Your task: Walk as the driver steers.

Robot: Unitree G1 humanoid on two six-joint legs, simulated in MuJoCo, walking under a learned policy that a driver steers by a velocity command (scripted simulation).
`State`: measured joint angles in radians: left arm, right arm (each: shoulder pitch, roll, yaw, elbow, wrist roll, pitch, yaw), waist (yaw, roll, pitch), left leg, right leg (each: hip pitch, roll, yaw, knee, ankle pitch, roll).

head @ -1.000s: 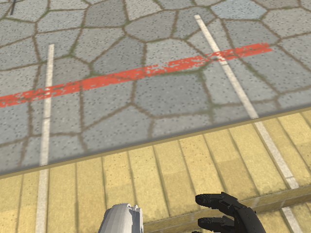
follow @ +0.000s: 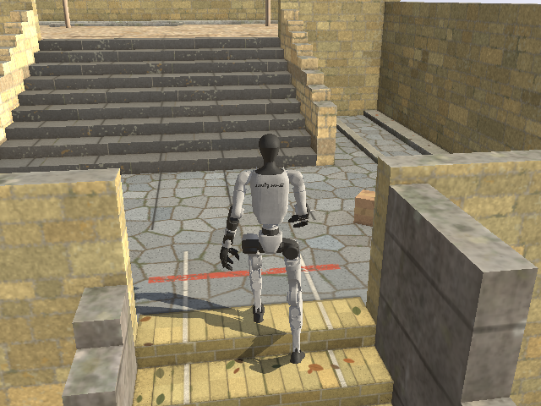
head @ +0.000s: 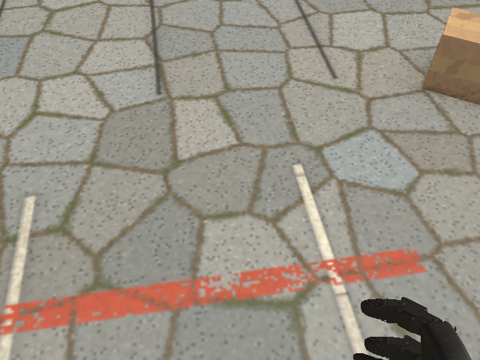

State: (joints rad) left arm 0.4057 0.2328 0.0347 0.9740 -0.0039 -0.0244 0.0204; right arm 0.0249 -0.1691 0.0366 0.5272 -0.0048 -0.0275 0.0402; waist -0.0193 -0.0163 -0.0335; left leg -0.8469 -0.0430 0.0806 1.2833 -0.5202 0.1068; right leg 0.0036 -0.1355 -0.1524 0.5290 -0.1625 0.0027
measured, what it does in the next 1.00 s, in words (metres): climbs, turning left: right foot, then left foot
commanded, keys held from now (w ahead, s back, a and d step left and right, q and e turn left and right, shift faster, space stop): w+q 0.42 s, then w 0.14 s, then no key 0.30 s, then e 0.14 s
